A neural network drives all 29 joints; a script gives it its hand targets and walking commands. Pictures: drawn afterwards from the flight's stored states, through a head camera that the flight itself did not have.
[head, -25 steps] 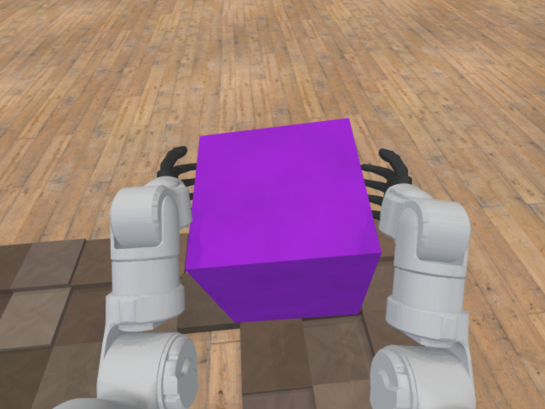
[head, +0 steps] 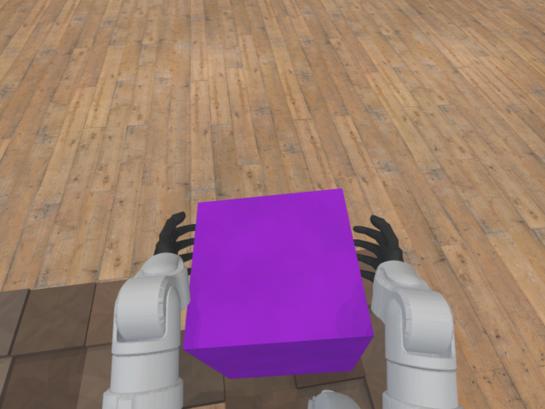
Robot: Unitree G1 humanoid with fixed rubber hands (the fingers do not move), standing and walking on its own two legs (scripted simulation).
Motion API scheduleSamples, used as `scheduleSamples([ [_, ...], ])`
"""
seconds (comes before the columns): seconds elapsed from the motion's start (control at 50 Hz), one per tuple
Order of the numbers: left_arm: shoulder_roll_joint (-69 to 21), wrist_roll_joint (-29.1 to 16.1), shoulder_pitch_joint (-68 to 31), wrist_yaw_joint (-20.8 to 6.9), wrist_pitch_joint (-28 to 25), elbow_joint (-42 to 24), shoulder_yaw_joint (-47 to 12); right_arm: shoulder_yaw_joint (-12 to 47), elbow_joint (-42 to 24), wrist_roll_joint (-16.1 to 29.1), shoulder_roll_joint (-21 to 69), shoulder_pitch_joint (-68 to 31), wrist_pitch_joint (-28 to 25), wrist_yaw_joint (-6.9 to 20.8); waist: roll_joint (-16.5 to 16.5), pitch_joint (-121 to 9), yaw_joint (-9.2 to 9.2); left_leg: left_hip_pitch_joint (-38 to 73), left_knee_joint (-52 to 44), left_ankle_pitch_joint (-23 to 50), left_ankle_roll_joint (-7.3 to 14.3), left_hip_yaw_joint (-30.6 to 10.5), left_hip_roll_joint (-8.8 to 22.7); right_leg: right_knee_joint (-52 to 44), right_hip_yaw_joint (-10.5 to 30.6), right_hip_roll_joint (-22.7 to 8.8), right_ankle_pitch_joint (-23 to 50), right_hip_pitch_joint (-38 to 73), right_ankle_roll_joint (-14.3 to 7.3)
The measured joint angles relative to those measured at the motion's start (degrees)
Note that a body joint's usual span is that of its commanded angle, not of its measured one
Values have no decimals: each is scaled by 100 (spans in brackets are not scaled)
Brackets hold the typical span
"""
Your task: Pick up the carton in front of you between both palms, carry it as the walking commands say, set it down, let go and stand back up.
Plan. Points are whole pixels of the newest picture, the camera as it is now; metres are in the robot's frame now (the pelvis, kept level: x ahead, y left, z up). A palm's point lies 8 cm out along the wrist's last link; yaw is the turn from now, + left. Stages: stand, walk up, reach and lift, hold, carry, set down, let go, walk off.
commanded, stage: carry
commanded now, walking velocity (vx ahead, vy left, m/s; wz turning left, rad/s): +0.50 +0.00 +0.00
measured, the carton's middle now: (280, 292) +0.29 -0.01 -0.03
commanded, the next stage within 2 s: none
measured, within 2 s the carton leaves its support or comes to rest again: neither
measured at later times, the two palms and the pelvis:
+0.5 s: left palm (203, 83) +0.64 +0.14 +0.12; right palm (356, 84) +0.66 -0.15 +0.12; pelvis +0.31 -0.03 +0.00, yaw +2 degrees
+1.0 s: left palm (209, 31) +0.98 +0.18 +0.06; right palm (320, 34) +0.97 -0.11 +0.07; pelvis +0.64 +0.04 -0.03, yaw +1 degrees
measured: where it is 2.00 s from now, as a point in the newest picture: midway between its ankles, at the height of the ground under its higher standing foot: (267, 166)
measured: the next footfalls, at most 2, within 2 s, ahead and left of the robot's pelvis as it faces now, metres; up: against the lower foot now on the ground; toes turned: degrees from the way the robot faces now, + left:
right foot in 0.22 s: +0.35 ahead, -0.12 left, +0.02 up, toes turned -8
left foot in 0.70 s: +0.59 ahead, +0.10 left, -0.02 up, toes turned +8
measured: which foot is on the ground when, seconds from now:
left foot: down 0.00-0.22, up 0.24-0.68, down 0.70-1.00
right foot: up 0.00-0.20, down 0.22-0.70, up 0.72-1.00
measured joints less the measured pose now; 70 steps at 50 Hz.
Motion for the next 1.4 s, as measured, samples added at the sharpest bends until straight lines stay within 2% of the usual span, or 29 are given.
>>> scheduleSamples([
  [0.12,-21,75,-115,-18,-119,283,66,-130,309,9,18,-129,-132,28,23,-406,-29,991,-280,-584,-199,-77,11,-1824,-271,-120,1119,-265,-7],
  [0.2,59,0,-499,19,-92,524,215,-316,549,-23,66,-535,-106,15,113,-583,-69,1523,-29,-1245,-396,-181,92,-2501,-517,42,1103,25,-196],
  [0.24,118,-46,-870,51,-125,833,245,-380,697,16,-78,-821,-55,-10,274,-595,24,1421,799,-1702,-464,-275,321,-2394,-671,187,1219,161,-409],
  [0.26,143,-62,-1076,92,-147,1030,225,-412,798,72,-196,-952,-37,-17,297,-579,118,1089,1660,-1623,-467,-444,344,-2179,-708,206,1145,141,-473],
  [0.32,213,-150,-1473,240,-103,1419,207,-517,1092,211,-401,-1293,64,-33,239,-440,315,-219,4200,-1631,-312,-934,94,-2115,-732,239,820,325,-504],
  [0.36,249,-239,-1548,297,-48,1479,264,-631,1178,185,-333,-1438,130,-51,232,-343,393,-923,4767,-1436,-217,-1000,61,-2334,-728,290,761,572,-460],
  [0.42,281,-354,-1646,334,1,1407,363,-757,1075,77,-176,-1537,160,-63,203,-207,467,-1643,4345,-1150,-202,-1001,155,-2650,-704,344,644,961,-444],
  [0.52,260,-381,-1840,299,-21,1296,420,-866,725,-16,-56,-1536,139,-63,138,-188,494,-2175,2813,-279,-289,-980,380,-2937,-678,383,278,1565,-345],
  [0.64,203,-218,-1866,223,25,1472,370,-950,746,-1,-52,-1424,199,-59,68,-423,416,-1624,1045,647,-247,-726,337,-2835,-587,303,-552,2377,-6],
  [0.68,249,-173,-1884,194,68,1538,375,-942,901,-6,-56,-1497,207,-58,54,-482,340,-1142,550,775,-233,-479,247,-2365,-506,203,-1015,2532,119],
  [0.7,287,-160,-1895,174,81,1564,398,-919,1016,-21,-69,-1594,217,-57,172,-537,314,-884,448,696,-168,-501,266,-1803,-459,212,-1241,2440,141],
  [0.74,457,-194,-1962,118,29,1750,400,-860,1274,-95,-4,-1639,54,-65,-27,-505,117,-985,1129,-43,38,-431,85,-396,-52,108,-1302,1948,124],
  [0.78,471,-217,-1875,115,47,1873,449,-809,1425,-107,34,-1541,40,-94,-36,-429,15,-909,1359,-388,53,-404,31,753,223,234,-1119,1307,77],
  [0.82,379,-198,-1780,156,88,1874,486,-834,1396,-53,56,-1383,66,-116,-1,-305,-52,-683,1208,-468,44,-418,-10,1119,217,254,-793,731,44],
  [0.9,194,-118,-1673,182,-36,1559,535,-901,1128,78,86,-1262,-79,-134,32,-8,-122,-145,690,-585,78,-454,-71,384,125,171,-192,-122,19],
  [0.98,95,-56,-1553,161,-238,1083,543,-876,829,157,117,-1290,-301,-135,32,107,-188,405,300,-798,33,-512,-134,-892,61,155,555,-530,-59],
  [1.08,108,-88,-1414,109,-229,532,547,-704,547,210,107,-1343,-338,-143,-28,13,-227,1175,209,-1427,-87,-559,-252,-2741,-213,345,2067,-251,-266],
  [1.12,121,-105,-1419,104,-182,502,510,-660,482,217,54,-1340,-255,-146,-30,-65,-176,1443,524,-1787,-151,-583,-286,-3334,-386,471,2380,163,-369],
  [1.14,121,-101,-1452,109,-150,554,487,-660,469,214,21,-1335,-191,-147,-56,-117,-125,1455,999,-1962,-187,-594,-311,-3514,-458,489,2336,452,-400],
  [1.18,109,-77,-1539,143,-159,739,468,-634,604,236,-119,-1444,-95,-170,145,-163,53,981,2635,-1893,-248,-753,-209,-2983,-511,609,1321,532,-680],
  [1.22,153,-101,-1609,183,-98,965,439,-613,760,240,-198,-1466,1,-172,152,-149,200,190,4288,-1763,-240,-1014,-295,-2660,-522,625,1002,599,-745],
  [1.24,171,-130,-1592,198,-49,1039,448,-613,820,211,-178,-1450,56,-174,118,-141,258,-179,4735,-1613,-226,-1054,-295,-2674,-507,629,937,709,-737],
  [1.3,209,-245,-1535,222,36,1144,519,-686,877,60,-20,-1440,177,-176,45,-74,358,-1149,4901,-1154,-233,-1054,-125,-2984,-459,647,777,1143,-725],
  [1.4,241,-359,-1625,204,-75,1099,583,-734,698,-71,102,-1473,93,-174,32,-3,378,-2259,3965,-522,-372,-1018,228,-3448,-381,679,508,1833,-696],
])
